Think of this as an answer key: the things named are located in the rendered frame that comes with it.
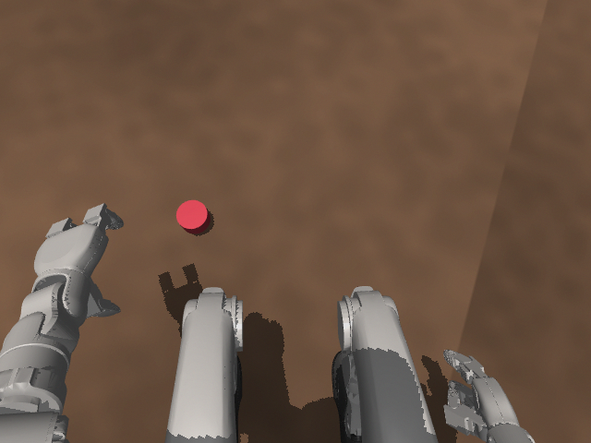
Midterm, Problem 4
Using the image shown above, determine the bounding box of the left robot arm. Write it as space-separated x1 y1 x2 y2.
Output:
0 269 91 443

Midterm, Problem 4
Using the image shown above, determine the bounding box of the left robot hand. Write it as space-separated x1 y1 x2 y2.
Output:
34 203 124 318

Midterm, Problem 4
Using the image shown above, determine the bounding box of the right robot arm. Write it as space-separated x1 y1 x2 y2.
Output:
487 424 536 443

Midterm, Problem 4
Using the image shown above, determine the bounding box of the tin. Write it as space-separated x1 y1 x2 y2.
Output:
176 200 211 233

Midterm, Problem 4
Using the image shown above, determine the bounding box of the right robot hand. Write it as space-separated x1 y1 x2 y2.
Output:
443 350 520 443

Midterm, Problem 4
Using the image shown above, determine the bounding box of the right robot foot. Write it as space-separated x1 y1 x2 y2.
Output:
332 351 362 443

